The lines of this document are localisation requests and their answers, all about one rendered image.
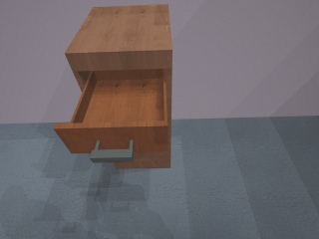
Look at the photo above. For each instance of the drawer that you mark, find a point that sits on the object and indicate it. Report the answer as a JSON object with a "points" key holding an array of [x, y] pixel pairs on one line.
{"points": [[117, 106]]}

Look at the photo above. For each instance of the handle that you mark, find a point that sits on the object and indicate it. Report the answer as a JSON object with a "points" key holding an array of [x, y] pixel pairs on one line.
{"points": [[112, 155]]}

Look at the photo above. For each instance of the cabinet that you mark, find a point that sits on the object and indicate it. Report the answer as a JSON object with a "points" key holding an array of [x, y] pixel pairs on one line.
{"points": [[134, 37]]}

